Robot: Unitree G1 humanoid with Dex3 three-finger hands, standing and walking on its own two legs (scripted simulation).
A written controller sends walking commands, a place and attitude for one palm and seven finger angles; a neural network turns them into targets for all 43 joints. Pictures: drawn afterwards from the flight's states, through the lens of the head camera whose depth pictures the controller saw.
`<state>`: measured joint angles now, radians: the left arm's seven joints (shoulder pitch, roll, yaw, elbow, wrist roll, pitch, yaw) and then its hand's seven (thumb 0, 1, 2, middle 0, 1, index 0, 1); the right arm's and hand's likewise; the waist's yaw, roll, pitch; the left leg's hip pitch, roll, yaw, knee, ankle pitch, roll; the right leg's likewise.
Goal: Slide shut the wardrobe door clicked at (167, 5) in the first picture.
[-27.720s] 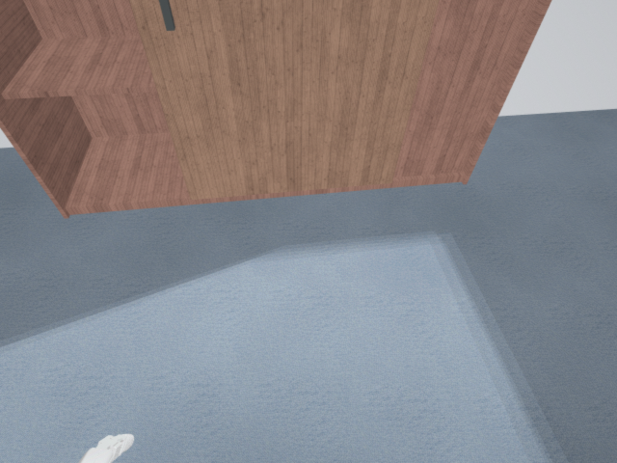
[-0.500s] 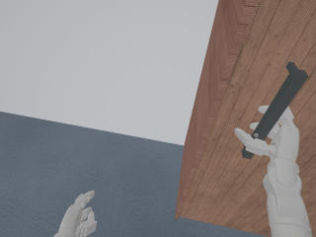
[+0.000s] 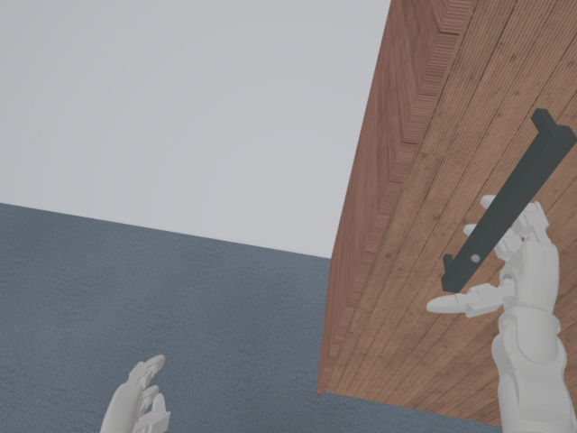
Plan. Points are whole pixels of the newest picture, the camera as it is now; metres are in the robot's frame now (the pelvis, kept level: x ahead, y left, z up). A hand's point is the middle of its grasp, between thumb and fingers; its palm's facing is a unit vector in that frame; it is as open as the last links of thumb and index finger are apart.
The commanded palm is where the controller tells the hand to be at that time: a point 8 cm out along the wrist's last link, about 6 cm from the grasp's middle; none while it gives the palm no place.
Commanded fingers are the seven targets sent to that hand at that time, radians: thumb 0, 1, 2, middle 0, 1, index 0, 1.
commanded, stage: slip the hand off the handle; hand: right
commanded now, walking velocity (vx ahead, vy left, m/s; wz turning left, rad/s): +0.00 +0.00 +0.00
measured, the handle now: (488, 214) +0.35 -0.24 +0.17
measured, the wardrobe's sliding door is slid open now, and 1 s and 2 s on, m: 0.00 0.00 0.00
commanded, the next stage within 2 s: draw the hand back to the body in 1.20 s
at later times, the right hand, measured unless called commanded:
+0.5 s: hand (529, 267) +0.30 -0.28 +0.14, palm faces +0.35 +0.93 -0.13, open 14.7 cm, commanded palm +0.26 -0.32 +0.14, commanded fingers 0.00 0.55 -0.20 0.25 1.15 0.25 1.15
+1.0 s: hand (549, 322) +0.23 -0.27 +0.13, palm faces +0.36 +0.92 -0.15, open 14.7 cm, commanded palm +0.18 -0.31 +0.14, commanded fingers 0.00 0.55 -0.20 0.25 1.15 0.25 1.15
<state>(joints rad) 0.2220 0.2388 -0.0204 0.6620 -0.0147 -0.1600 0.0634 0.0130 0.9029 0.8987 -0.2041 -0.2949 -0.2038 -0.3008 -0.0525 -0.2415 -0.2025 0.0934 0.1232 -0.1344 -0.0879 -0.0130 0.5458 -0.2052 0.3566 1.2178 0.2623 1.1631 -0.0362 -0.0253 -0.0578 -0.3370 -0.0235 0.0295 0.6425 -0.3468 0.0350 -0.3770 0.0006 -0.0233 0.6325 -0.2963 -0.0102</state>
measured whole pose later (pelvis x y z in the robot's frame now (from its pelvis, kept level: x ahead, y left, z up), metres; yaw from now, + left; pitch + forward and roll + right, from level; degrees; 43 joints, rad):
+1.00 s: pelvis -0.01 -0.02 +0.00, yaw -1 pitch +1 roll +1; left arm 0.22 0.23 -0.04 0.65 -0.02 -0.22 0.09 0.01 0.90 0.90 -0.21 -0.30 -0.21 -0.30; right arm 0.20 -0.29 -0.28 -0.10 0.19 -0.14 0.01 -0.01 0.55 -0.20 0.26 1.15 0.26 1.15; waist -0.06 -0.04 -0.07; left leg -0.34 -0.01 0.04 0.67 -0.35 0.01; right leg -0.40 0.01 -0.01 0.70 -0.32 -0.03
